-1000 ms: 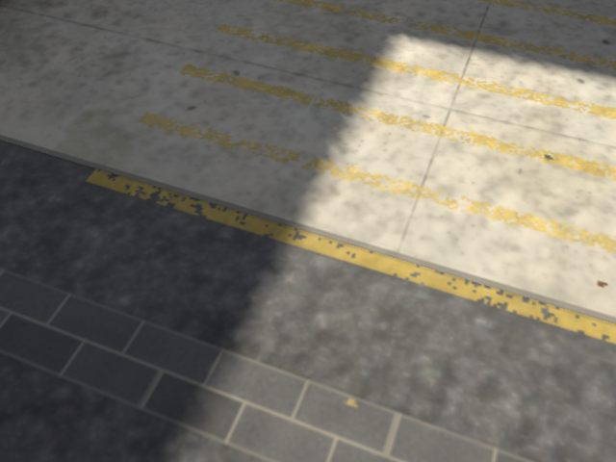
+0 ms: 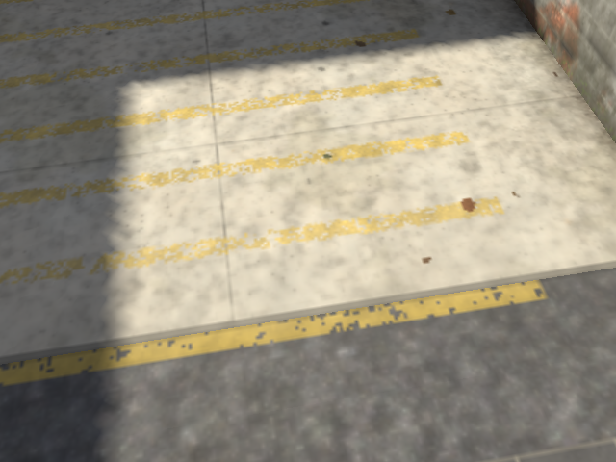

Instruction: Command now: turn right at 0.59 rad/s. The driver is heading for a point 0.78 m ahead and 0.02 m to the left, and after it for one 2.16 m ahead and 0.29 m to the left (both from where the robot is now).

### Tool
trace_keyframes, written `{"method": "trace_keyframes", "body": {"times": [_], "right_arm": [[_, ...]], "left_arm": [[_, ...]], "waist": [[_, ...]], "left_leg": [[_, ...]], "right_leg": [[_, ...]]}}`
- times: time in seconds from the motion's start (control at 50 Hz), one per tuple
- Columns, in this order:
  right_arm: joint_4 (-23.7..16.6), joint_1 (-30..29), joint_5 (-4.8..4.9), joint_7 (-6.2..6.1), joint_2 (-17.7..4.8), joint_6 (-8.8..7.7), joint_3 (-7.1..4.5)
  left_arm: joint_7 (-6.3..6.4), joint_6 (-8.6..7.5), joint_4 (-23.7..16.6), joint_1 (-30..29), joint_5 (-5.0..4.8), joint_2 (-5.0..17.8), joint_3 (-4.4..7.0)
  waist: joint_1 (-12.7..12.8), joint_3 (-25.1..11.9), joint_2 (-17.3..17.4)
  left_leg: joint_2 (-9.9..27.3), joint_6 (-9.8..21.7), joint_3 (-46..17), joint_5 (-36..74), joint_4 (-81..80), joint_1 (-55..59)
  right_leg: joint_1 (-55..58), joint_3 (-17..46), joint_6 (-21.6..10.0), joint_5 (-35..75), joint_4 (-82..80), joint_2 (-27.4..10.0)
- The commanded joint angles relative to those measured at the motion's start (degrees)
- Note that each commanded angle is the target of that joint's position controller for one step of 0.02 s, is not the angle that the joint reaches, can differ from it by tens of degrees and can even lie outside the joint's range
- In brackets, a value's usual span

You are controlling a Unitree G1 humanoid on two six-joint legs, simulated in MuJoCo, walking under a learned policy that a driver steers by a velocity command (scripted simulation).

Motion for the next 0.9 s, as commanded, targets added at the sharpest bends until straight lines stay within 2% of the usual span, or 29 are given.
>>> {"method": "trace_keyframes", "body": {"times": [0.02,0.08,0.12,0.14,0.16,0.18,0.2,0.22,0.24,0.28,0.32,0.38,0.44,0.48,0.52,0.54,0.56,0.58,0.6,0.62,0.64,0.66,0.68,0.7,0.72,0.74,0.78,0.82,0.9], "right_arm": [[-4.38,0.4,0.44,-0.31,-4.17,-1.09,-0.64],[-4.73,3.24,1.05,-0.61,-4.38,-1.8,-0.46],[-3.69,8.57,1.15,-1.03,-4.08,-2.42,-0.35],[-3.43,10.65,0.33,-1.48,-7.32,-2.82,-1.05],[-4.87,10.08,-0.54,-1.5,-13.18,-2.83,-2.12],[-5.56,6.23,-1.83,-0.94,-15.1,-2.72,-2.76],[-5.85,3.95,-1.75,-0.66,-10.96,-3.03,-1.72],[-5.79,1.26,-1.09,-0.32,-8.27,-3.47,-0.92],[-6.04,0.28,-0.76,0.02,-7.42,-3.9,-0.67],[-5.23,3.03,-0.48,0.54,-6.65,-4.82,-0.52],[-3.17,7.73,-0.37,1.19,-7.06,-5.77,-0.9],[-0.83,12.44,-0.07,1.4,-8.13,-6.85,-1.5],[0.51,13.65,0.11,1.7,-8.44,-7.24,-1.73],[1.59,15.16,-0.11,2.08,-8.67,-7.32,-1.85],[2.49,16.05,-0.32,2.46,-9.17,-7.17,-2.05],[2.79,16.14,-0.25,2.6,-9.53,-7.05,-2.18],[2.95,15.39,0.07,2.67,-9.81,-6.88,-2.24],[3.02,14.26,0.53,2.6,-9.57,-6.68,-2.13],[2.85,13.79,0.66,2.55,-7.96,-6.76,-1.56],[0.49,11.44,0.61,2.68,-4.4,-6.87,-0.26],[-2.05,11.68,0.84,2.76,-1.84,-7.1,0.31],[-0.73,10.06,-0.39,2.36,-7.47,-6.41,-1.1],[-0.41,9.51,-0.14,3.15,-6.77,-6.61,-1.07],[0.23,9.67,0.18,3.7,-5.77,-6.73,-0.8],[0.7,9.76,-0.37,4.03,-5.49,-6.35,-0.83],[1.47,10.6,-0.97,4.35,-5.15,-5.84,-0.68],[1.32,9.65,-1.31,4.73,-4.54,-5.26,-0.58],[0.14,5.76,-1.39,4.87,-4.06,-4.98,-0.41],[-3.01,-3.48,-1.1,4.95,-2.74,-4.96,0.53]], "left_arm": [[-0.25,-0.19,-3.41,0.88,0.33,9.35,2.38],[-0.69,0.2,-4.03,-0.9,0.25,9.43,2.53],[-0.69,0.61,-4.55,-3.35,-0.61,9.1,2.51],[-0.42,0.56,-5.26,-3.1,-1.16,6.89,1.99],[-0.12,0.33,-6.49,-1.51,-1.85,2.61,1.06],[0.15,-0.05,-6.47,-3.63,0.81,6.86,1.77],[-0.4,-0.36,-6.12,-3.48,1.49,8.35,2.28],[-1.21,-0.48,-4.55,-0.56,1.44,7.9,2.29],[-1.85,-0.44,-3.25,2.03,1.54,7.52,2.14],[-2.72,-0.69,-2.04,2.93,1.67,6.3,1.57],[-3.06,-1.09,-2.7,-0.09,1.51,5.17,0.96],[-3.06,-1.57,-3.52,-4.56,1.33,5.18,0.53],[-3.39,-2.19,-4.22,-8.19,1.33,4.01,-0.48],[-3.55,-2.64,-5.25,-11.3,1.09,2.86,-1.24],[-3.41,-2.99,-5.68,-11.97,0.81,3.01,-1.51],[-3.18,-3.28,-5.65,-11.05,0.68,3.3,-1.5],[-2.83,-3.7,-5.03,-8.46,0.64,3.29,-1.5],[-2.33,-4.29,-3.29,-3.38,0.86,3.27,-1.39],[-1.56,-5.07,-0.45,4.22,1.29,5.27,-0.59],[-0.67,-5.74,0.89,13.64,2.43,9.65,0.43],[-0.17,-5.56,1.99,17.19,1.42,16.95,2.09],[-0.23,-5.29,1.57,13.22,0.76,12.38,1.05],[-0.54,-5.39,0.38,8.09,0.49,8.68,-0.15],[-0.77,-5.66,0.02,5.3,0.47,6.19,-0.86],[-0.65,-6.02,0.01,4.37,0.19,5.06,-1.34],[-0.52,-6.4,0.27,4.02,0.09,4.33,-1.61],[-0.45,-7.12,1.72,6.23,-0.43,4.96,-1.53],[-0.43,-7.4,3.2,8.53,-0.85,5.16,-1.51],[-0.43,-7.4,5.3,10.94,-0.72,4.59,-1.92]], "waist": [[0.31,-5.97,-7.59],[-0.77,-6.54,-8.44],[-3.94,-6.28,-7.69],[-4.27,-6.45,-1.92],[-3.47,-7.15,12.15],[-3.61,-1.64,11.71],[-1.45,0.37,7.64],[0.98,1.43,6.63],[1.8,0.37,7.64],[0.21,0.21,7.31],[-1.97,1.38,6.22],[-4.34,1.81,6.37],[-5.33,1.65,7.23],[-6.52,2.32,8.2],[-6.48,2.82,8.86],[-5.72,2.65,8.81],[-3.78,2.08,8.02],[-0.73,0.74,6.02],[2.42,-3.6,2.08],[6.89,-10.77,-7.28],[6.13,-10.28,-19.54],[4.34,-4.51,-8.31],[1.78,-1.17,-5.52],[0.15,0.07,-4.77],[-0.92,0.51,-5.45],[-1.6,0.22,-6.21],[-2.16,-0.12,-5.75],[-1.87,0.83,-4.8],[-0.61,2.87,-4.72]], "left_leg": [[-1.75,0.71,0.51,-1.0,-4.15,0.21],[-3.58,2.23,0.77,-1.43,-12.0,6.81],[-4.39,3.62,1.62,5.21,-26.47,16.44],[2.2,5.33,-4.78,1.02,-35.34,22.53],[18.65,9.93,-23.28,-13.29,-41.22,27.81],[22.79,13.77,-29.35,-18.36,-44.44,17.12],[19.72,13.83,-26.86,-19.18,-44.16,13.09],[15.57,11.82,-21.08,-15.51,-43.94,12.39],[12.84,10.42,-16.68,-11.83,-43.68,14.23],[10.65,10.71,-12.45,-7.85,-43.49,17.39],[11.09,11.53,-11.6,-5.48,-43.58,21.61],[12.19,12.66,-10.68,-0.85,-43.62,27.07],[12.19,13.19,-8.24,2.89,-43.43,26.09],[12.11,13.45,-6.62,4.93,-42.76,22.84],[12.39,13.78,-5.91,7.32,-41.13,20.2],[13.04,13.91,-6.14,10.26,-39.95,18.94],[13.34,13.59,-5.74,14.09,-37.77,17.15],[12.34,12.58,-4.0,17.93,-33.55,14.08],[9.47,10.95,-0.82,22.2,-24.87,9.64],[5.15,8.63,4.36,12.52,-7.75,2.21],[-3.17,7.14,7.15,-7.35,6.42,-14.37],[0.65,8.11,1.56,-5.67,13.48,-17.39],[2.89,8.45,0.33,0.13,13.67,-16.61],[4.27,7.91,0.56,4.1,11.95,-14.46],[5.11,7.08,1.33,6.09,10.59,-13.0],[5.36,6.15,2.1,7.9,10.38,-11.65],[5.14,4.77,3.35,10.24,10.75,-12.36],[5.56,3.42,4.13,12.81,9.28,-15.23],[4.92,2.35,6.03,19.06,-1.3,-15.65]], "right_leg": [[6.86,19.56,-9.29,-0.04,-7.52,-15.01],[4.99,22.42,-7.44,2.87,-6.46,-14.1],[0.26,22.15,-3.51,-1.25,-4.78,-11.09],[-6.25,18.74,0.13,-15.67,-0.5,-6.48],[-17.11,5.95,2.97,-26.41,14.84,3.17],[-20.86,2.79,3.25,-22.44,24.47,2.52],[-17.93,5.52,2.72,-17.86,29.82,0.26],[-17.16,5.0,2.9,-13.6,33.36,0.38],[-16.8,4.04,3.37,-11.27,36.17,0.26],[-18.5,2.83,3.99,-9.26,38.93,-0.18],[-21.99,2.99,4.65,-7.69,36.99,-0.85],[-24.16,1.7,5.99,-6.45,29.9,-2.69],[-19.61,-3.78,6.73,-6.19,20.4,-5.92],[-14.2,-6.63,6.09,-8.15,14.15,-6.35],[-8.72,-8.62,4.54,-10.77,9.5,-5.63],[-5.46,-9.35,3.52,-10.57,7.49,-5.11],[-0.53,-9.82,2.44,-8.61,4.36,-4.56],[7.47,-10.01,1.48,-5.44,-0.15,-3.63],[19.36,-7.35,0.45,-5.33,-1.58,-4.36],[30.41,8.61,-1.89,-18.84,-6.95,-17.99],[34.7,32.51,-7.84,-27.43,-14.8,-29.56],[28.95,29.71,-8.45,-27.67,-13.72,-28.23],[23.84,22.81,-7.41,-23.01,-13.52,-24.86],[20.12,16.91,-6.05,-15.98,-14.85,-21.73],[18.38,12.74,-5.12,-10.94,-15.96,-19.51],[17.46,9.37,-4.65,-5.06,-16.46,-17.64],[17.54,6.03,-5.52,6.26,-16.44,-16.89],[17.81,3.75,-6.41,12.17,-17.07,-16.77],[17.05,-0.43,-6.31,19.28,-17.3,-15.05]]}}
